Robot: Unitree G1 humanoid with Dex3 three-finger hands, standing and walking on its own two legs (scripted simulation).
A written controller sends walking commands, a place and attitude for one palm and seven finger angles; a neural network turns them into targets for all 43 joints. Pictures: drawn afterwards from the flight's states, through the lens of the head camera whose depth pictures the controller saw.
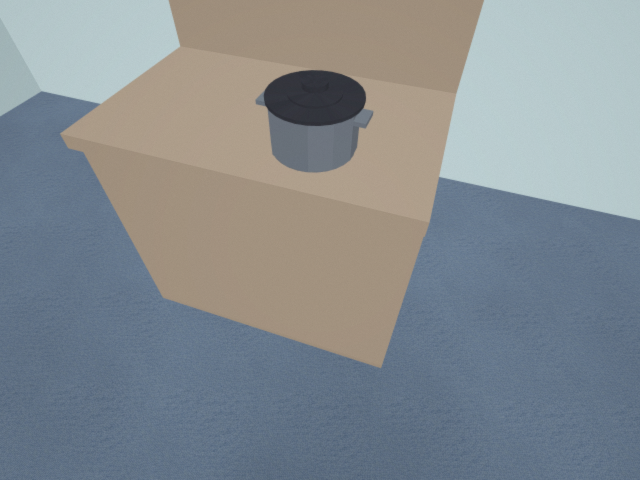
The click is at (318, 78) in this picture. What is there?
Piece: lid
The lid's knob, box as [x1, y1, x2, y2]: [301, 74, 328, 93]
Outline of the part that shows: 301,80 301,86 305,91 317,93 327,89 328,80 326,77 322,75 310,74 304,76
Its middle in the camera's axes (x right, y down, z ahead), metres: -0.01 -0.30 +0.75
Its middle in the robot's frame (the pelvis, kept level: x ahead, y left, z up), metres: +0.78 +0.06 +0.11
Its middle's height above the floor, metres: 0.88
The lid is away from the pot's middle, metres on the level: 0.00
